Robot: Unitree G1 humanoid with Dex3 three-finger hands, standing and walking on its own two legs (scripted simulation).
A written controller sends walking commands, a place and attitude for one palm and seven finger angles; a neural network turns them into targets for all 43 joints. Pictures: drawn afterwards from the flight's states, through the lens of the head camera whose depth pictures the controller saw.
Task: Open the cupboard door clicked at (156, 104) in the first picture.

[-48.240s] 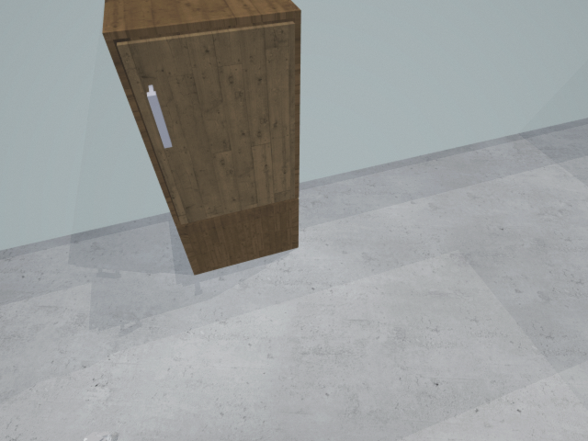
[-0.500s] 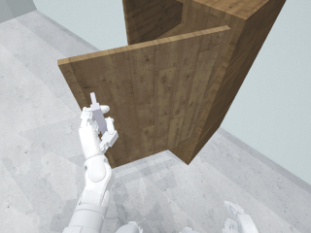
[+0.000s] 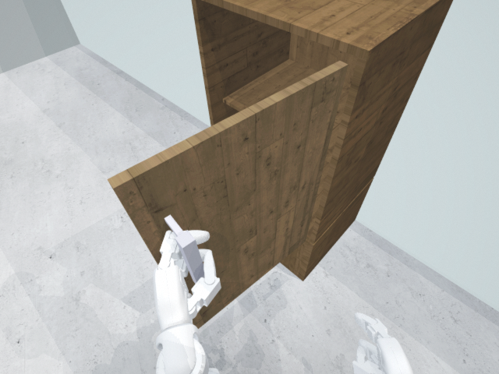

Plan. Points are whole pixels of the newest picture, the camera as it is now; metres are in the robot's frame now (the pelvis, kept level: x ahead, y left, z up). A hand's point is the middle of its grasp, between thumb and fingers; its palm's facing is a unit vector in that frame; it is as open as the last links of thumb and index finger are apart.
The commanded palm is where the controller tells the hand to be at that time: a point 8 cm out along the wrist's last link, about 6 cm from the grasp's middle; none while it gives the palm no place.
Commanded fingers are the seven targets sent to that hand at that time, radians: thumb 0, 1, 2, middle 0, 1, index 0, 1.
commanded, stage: open thumb and fingers to let go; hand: left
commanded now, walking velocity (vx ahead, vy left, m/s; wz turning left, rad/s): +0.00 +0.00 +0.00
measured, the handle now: (187, 253) +0.30 +0.11 +0.05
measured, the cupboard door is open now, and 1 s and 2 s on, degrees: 83 81 83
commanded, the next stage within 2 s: slide the hand sideways off the handle in 0.80 s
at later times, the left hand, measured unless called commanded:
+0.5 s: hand (209, 278) +0.26 +0.07 +0.05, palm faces +0.38 -0.93 -0.01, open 12.5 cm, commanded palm +0.21 +0.12 +0.05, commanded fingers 0.00 -0.50 0.30 -0.26 -0.95 -0.26 -0.95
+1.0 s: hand (203, 283) +0.25 +0.08 +0.04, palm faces +0.15 -0.99 -0.06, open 15.3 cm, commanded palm +0.22 +0.12 +0.05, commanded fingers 0.00 -0.50 0.30 -0.15 -0.30 -0.15 -0.30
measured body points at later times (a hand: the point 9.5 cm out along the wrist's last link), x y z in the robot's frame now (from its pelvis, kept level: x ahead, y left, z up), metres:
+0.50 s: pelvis -0.01 -0.01 +0.00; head +0.03 -0.04 +0.44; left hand +0.23 +0.12 +0.05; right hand +0.16 -0.23 -0.11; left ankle +0.01 +0.12 -0.68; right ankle -0.01 -0.07 -0.68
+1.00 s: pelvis -0.01 +0.01 -0.01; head +0.03 -0.01 +0.44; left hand +0.24 +0.14 +0.05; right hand +0.17 -0.20 -0.10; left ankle +0.01 +0.12 -0.68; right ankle -0.01 -0.07 -0.68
